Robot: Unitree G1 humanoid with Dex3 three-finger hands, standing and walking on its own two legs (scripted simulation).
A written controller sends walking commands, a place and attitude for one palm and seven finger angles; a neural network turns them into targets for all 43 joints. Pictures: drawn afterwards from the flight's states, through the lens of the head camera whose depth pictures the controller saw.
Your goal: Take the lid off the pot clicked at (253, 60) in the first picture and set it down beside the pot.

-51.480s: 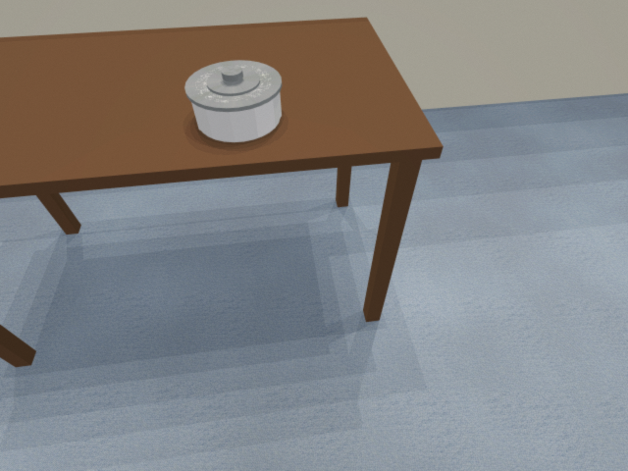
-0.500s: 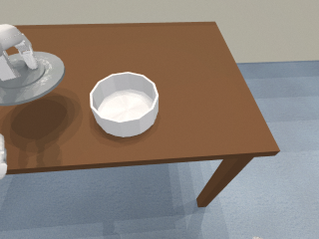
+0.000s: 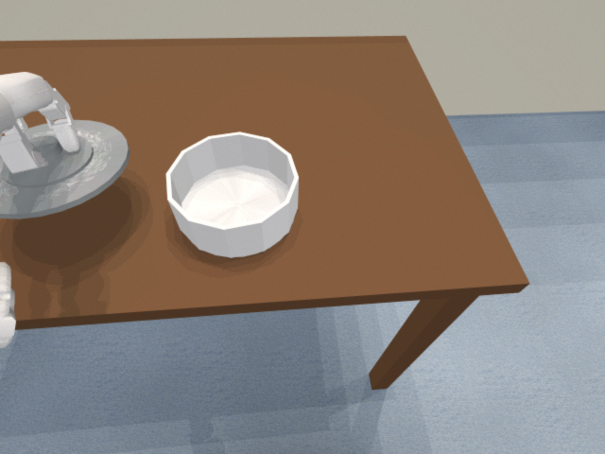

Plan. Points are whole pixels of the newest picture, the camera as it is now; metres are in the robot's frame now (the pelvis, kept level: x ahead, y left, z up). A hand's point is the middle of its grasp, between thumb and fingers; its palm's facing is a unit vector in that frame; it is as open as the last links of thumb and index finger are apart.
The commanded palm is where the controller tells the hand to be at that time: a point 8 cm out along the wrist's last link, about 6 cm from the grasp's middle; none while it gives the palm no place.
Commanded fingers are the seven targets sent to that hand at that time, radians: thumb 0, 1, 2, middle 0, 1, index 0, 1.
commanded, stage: lower the lid onto the table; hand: left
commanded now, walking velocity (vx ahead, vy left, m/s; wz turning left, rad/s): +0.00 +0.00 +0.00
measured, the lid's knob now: (42, 149) +0.48 +0.32 +0.13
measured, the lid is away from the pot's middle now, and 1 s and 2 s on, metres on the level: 0.24 0.24 0.25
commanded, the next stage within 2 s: open the fingers wide in 1.06 s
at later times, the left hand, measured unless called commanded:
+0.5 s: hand (46, 159) +0.46 +0.32 +0.13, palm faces -0.43 -0.13 -0.89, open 6.8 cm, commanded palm +0.48 +0.32 +0.19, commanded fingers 0.00 0.53 1.12 -0.76 -1.09 -0.95 -1.07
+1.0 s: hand (54, 178) +0.46 +0.32 +0.10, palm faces -0.47 -0.14 -0.87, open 6.7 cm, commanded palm +0.49 +0.33 +0.16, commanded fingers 0.00 0.53 1.12 -0.76 -1.09 -0.95 -1.07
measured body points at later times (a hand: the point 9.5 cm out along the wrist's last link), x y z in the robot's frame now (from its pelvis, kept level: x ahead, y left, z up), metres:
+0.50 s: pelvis +0.01 +0.00 +0.00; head +0.08 +0.01 +0.44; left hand +0.48 +0.32 +0.18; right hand +0.04 -0.29 -0.12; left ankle +0.02 +0.07 -0.74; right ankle -0.02 -0.15 -0.74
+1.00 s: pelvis +0.01 +0.00 -0.01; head +0.08 +0.01 +0.43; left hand +0.48 +0.33 +0.15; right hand +0.03 -0.28 -0.12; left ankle +0.02 +0.07 -0.74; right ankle -0.02 -0.15 -0.74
